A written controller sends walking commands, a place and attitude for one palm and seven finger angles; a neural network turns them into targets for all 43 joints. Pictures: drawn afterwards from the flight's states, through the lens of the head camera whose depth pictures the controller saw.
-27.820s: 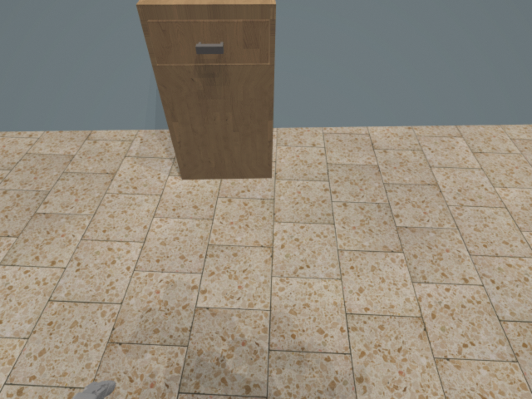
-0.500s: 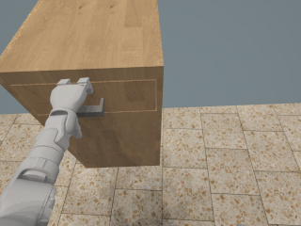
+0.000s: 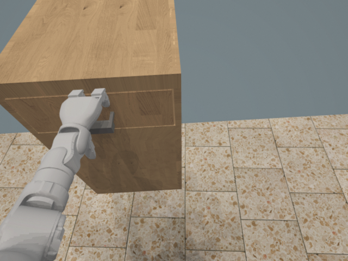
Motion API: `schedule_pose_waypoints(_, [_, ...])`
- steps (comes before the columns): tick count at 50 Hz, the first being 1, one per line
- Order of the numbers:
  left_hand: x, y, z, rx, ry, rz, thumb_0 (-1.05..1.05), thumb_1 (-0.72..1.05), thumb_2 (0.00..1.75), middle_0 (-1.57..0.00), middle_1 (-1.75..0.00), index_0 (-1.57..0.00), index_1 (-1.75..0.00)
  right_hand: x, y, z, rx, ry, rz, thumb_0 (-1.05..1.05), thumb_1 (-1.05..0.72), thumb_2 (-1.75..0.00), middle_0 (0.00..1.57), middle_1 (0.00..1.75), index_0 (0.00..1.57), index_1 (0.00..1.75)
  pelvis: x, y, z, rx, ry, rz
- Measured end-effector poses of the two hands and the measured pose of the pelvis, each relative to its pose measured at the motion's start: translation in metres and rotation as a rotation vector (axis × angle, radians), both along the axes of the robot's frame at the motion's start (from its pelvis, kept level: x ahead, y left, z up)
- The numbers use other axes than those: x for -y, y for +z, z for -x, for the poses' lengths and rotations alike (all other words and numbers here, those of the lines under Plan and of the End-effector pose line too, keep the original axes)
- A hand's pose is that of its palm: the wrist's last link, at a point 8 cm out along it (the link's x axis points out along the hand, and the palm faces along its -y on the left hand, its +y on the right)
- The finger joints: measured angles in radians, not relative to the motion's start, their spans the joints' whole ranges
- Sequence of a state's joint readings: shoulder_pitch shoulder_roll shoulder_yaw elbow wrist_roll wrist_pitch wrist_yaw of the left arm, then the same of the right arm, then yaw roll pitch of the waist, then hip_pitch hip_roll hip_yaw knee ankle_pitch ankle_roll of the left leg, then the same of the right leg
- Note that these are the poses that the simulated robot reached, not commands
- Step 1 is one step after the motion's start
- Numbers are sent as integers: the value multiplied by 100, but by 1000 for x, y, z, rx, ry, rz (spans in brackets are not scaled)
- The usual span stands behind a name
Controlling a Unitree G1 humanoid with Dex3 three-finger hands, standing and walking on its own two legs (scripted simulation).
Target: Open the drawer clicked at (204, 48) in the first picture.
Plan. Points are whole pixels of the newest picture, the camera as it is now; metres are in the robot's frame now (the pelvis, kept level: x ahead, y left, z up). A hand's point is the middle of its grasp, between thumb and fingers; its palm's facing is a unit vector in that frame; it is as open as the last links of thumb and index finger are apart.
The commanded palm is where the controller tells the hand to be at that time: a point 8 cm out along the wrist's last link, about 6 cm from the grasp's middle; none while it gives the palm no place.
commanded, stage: re-aim the fingers above the handle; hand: left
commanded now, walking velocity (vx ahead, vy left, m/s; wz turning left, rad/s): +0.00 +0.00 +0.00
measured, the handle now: (96, 121) +0.49 +0.24 -0.02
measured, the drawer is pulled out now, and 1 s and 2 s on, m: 0.00 0.00 0.00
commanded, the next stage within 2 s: lower the fingers behind the handle in 1.54 s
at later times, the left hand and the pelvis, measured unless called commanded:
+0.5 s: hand (90, 125) +0.43 +0.22 +0.04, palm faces -0.01 -0.02 -1.00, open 13.8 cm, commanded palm +0.41 +0.22 +0.10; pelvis -0.01 +0.00 +0.00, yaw +0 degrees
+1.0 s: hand (93, 129) +0.43 +0.22 +0.02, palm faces -0.07 -0.02 -1.00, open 13.8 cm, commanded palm +0.41 +0.23 +0.10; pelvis -0.01 +0.00 +0.00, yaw +0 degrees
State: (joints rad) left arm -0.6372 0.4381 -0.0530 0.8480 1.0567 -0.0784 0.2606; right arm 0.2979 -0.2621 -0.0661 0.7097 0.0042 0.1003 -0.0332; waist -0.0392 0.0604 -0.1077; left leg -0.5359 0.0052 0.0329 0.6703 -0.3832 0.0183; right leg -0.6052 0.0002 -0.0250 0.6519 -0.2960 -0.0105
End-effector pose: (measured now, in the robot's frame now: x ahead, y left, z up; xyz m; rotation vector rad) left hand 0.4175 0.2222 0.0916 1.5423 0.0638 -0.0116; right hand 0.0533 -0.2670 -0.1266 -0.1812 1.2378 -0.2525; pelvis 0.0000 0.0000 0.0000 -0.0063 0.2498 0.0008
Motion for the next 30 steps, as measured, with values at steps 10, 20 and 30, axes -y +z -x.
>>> schedule_pose_waypoints(10, [-18,4,7,6,71,-40,0,-49,30,-32,-120,-32,-120,1,0,8,21,-15,-10,0,-90,-90,20,30,20,30,4,1,7,7,-18,-8])
schedule_pose_waypoints(20, [-10,-3,18,-31,-2,-12,0,-49,30,-32,-120,-32,-120,7,6,2,38,15,30,0,-90,-90,21,30,20,30,4,1,11,18,8,-4])
schedule_pose_waypoints(30, [10,7,-2,69,-3,-22,0,-49,30,-32,-120,-32,-120,2,1,4,46,14,7,0,-90,-90,20,30,20,30,0,-2,13,-8,1,-4])
